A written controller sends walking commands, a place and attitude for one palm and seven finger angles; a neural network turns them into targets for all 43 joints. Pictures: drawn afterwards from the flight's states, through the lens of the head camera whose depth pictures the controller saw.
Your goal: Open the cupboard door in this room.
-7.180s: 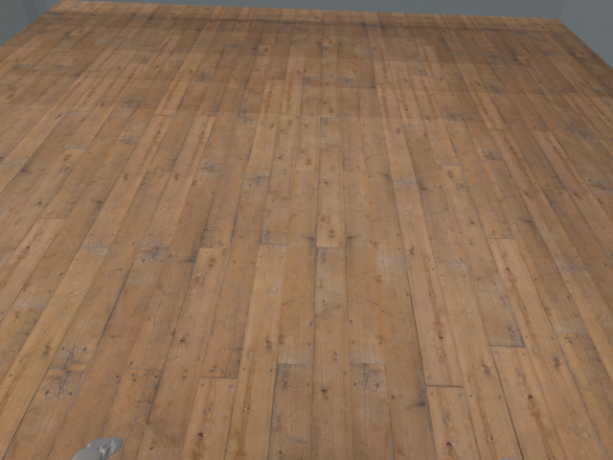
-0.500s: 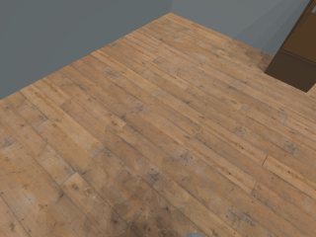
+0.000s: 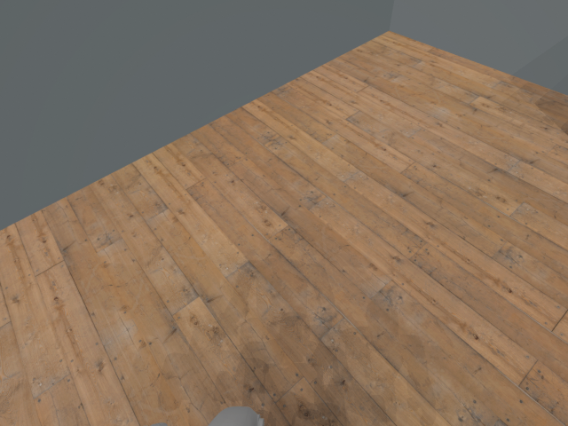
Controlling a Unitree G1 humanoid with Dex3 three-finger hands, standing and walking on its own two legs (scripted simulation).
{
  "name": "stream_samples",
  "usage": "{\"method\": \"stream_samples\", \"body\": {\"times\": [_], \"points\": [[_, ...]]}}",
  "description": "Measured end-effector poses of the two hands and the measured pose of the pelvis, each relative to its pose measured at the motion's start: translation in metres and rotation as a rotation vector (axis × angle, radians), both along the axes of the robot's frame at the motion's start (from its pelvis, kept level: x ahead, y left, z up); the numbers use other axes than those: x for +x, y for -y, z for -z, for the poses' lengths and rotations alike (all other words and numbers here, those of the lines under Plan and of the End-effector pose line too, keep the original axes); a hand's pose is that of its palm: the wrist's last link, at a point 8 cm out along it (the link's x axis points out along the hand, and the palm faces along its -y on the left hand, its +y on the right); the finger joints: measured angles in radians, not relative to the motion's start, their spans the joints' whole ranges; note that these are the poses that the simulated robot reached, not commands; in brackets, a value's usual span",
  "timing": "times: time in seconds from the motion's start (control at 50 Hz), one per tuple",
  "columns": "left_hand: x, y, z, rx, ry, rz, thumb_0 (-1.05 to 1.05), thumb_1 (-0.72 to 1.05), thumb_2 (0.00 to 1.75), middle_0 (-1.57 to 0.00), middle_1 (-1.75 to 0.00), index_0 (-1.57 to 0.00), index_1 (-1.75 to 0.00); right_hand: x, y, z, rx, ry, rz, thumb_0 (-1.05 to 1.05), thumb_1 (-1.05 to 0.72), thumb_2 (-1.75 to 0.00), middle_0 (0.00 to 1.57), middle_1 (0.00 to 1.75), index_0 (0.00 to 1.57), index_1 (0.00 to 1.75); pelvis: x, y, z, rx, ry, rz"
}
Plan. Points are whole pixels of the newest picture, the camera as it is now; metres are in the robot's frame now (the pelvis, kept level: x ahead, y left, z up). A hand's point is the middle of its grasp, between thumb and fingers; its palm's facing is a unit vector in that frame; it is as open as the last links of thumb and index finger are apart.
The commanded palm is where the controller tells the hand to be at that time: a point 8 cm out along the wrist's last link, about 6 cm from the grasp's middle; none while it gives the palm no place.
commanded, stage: turn or walk to find it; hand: left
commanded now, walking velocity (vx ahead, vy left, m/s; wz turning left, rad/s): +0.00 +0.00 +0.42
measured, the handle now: out of the picture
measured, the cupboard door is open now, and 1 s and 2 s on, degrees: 0 0 0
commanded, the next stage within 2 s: none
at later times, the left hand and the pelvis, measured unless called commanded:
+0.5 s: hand out of the picture +0.00 +0.27 -0.17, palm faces +0.24 -0.94 -0.25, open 7.4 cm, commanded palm none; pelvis -0.02 +0.05 +0.00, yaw +12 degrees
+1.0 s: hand out of the picture -0.06 +0.21 -0.16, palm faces +0.44 -0.86 -0.25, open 7.4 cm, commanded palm none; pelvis -0.04 +0.01 +0.00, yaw +26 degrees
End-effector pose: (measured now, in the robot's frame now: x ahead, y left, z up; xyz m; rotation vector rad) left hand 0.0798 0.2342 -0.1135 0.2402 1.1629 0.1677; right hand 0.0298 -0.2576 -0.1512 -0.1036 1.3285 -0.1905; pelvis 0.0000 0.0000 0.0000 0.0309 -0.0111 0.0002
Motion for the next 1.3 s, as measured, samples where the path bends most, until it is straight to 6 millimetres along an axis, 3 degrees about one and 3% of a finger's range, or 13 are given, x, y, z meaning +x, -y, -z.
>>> {"method": "stream_samples", "body": {"times": [0.14, 0.28, 0.34, 0.44, 0.56, 0.66, 0.72, 0.84, 0.94, 1.02, 1.16, 1.22, 1.3], "points": [[-0.05, -0.015, 0.014, -0.032, -0.074, -0.102, 0.01, 0.9, 0.9, -0.21, -0.3, -0.21, -0.3, 0.022, -0.011, -0.007, -0.031, -0.024, -0.102, 0.01, -0.91, -0.9, 0.19, 0.3, 0.2, 0.3, -0.005, -0.01, 0.001, -0.003, -0.005, -0.071], [-0.106, -0.058, 0.045, -0.057, -0.169, -0.22, 0.01, 0.9, 0.9, -0.2, -0.3, -0.21, -0.3, 0.069, -0.051, -0.016, -0.08, 0.097, -0.224, 0.01, -0.91, -0.9, 0.19, 0.3, 0.2, 0.3, -0.013, -0.038, 0.015, -0.023, -0.005, -0.129], [-0.116, -0.071, 0.042, -0.052, -0.195, -0.248, 0.01, 0.9, 0.9, -0.2, -0.3, -0.2, -0.3, 0.077, -0.066, -0.025, -0.084, 0.135, -0.252, 0.01, -0.91, -0.9, 0.19, 0.3, 0.2, 0.3, -0.016, -0.044, 0.009, -0.035, -0.003, -0.144], [-0.11, -0.082, 0.028, -0.044, -0.136, -0.269, 0.01, 0.9, 0.9, -0.2, -0.3, -0.2, -0.3, 0.081, -0.082, -0.031, -0.065, 0.146, -0.287, 0.01, -0.91, -0.9, 0.2, 0.3, 0.2, 0.3, -0.019, -0.048, 0.0, -0.045, -0.003, -0.18], [-0.09, -0.076, 0.016, -0.023, -0.046, -0.274, 0.01, 0.91, 0.9, -0.2, -0.3, -0.2, -0.3, 0.073, -0.081, -0.023, -0.029, 0.125, -0.303, 0.01, -0.91, -0.9, 0.2, 0.3, 0.2, 0.3, -0.023, -0.041, -0.001, -0.039, -0.004, -0.226], [-0.075, -0.057, 0.009, 0.0, 0.033, -0.277, 0.01, 0.9, 0.9, -0.2, -0.3, -0.2, -0.3, 0.063, -0.062, -0.006, 0.0, 0.083, -0.309, 0.01, -0.91, -0.9, 0.2, 0.3, 0.2, 0.3, -0.024, -0.022, 0.006, -0.021, -0.01, -0.272], [-0.079, -0.042, 0.005, 0.016, 0.06, -0.287, 0.01, 0.9, 0.9, -0.2, -0.3, -0.2, -0.3, 0.061, -0.048, 0.004, 0.01, 0.056, -0.317, 0.01, -0.91, -0.9, 0.2, 0.3, 0.2, 0.3, -0.027, -0.011, 0.009, -0.019, -0.003, -0.303], [-0.112, -0.02, 0.0, 0.003, 0.026, -0.36, 0.01, 0.9, 0.9, -0.2, -0.3, -0.2, -0.3, 0.062, -0.032, 0.0, -0.001, 0.01, -0.368, 0.01, -0.91, -0.9, 0.2, 0.3, 0.2, 0.3, -0.031, -0.003, 0.001, -0.001, 0.009, -0.37], [-0.145, -0.013, 0.007, -0.022, -0.016, -0.429, 0.01, 0.9, 0.9, -0.2, -0.3, -0.21, -0.3, 0.066, -0.035, -0.005, -0.024, -0.017, -0.429, 0.01, -0.91, -0.9, 0.19, 0.3, 0.2, 0.3, -0.035, -0.004, 0.0, 0.002, 0.01, -0.427], [-0.181, -0.016, 0.018, -0.047, -0.054, -0.493, 0.01, 0.9, 0.9, -0.21, -0.3, -0.21, -0.3, 0.078, -0.054, -0.009, -0.045, -0.007, -0.497, 0.01, -0.91, -0.9, 0.19, 0.3, 0.2, 0.3, -0.044, -0.012, 0.003, -0.005, 0.007, -0.468], [-0.248, -0.037, 0.046, -0.081, -0.153, -0.603, 0.01, 0.9, 0.9, -0.2, -0.3, -0.2, -0.3, 0.099, -0.106, -0.018, -0.065, 0.12, -0.609, 0.01, -0.91, -0.9, 0.19, 0.3, 0.2, 0.3, -0.064, -0.032, 0.015, -0.026, 0.008, -0.516], [-0.259, -0.043, 0.04, -0.082, -0.164, -0.629, 0.01, 0.9, 0.9, -0.2, -0.3, -0.2, -0.3, 0.099, -0.12, -0.026, -0.06, 0.141, -0.636, 0.01, -0.91, -0.9, 0.19, 0.3, 0.2, 0.3, -0.068, -0.035, 0.008, -0.038, 0.009, -0.537], [-0.259, -0.048, 0.028, -0.067, -0.119, -0.649, 0.01, 0.91, 0.9, -0.2, -0.3, -0.2, -0.3, 0.097, -0.131, -0.029, -0.038, 0.14, -0.665, 0.01, -0.91, -0.9, 0.2, 0.3, 0.2, 0.3, -0.072, -0.036, 0.001, -0.044, 0.006, -0.567]]}}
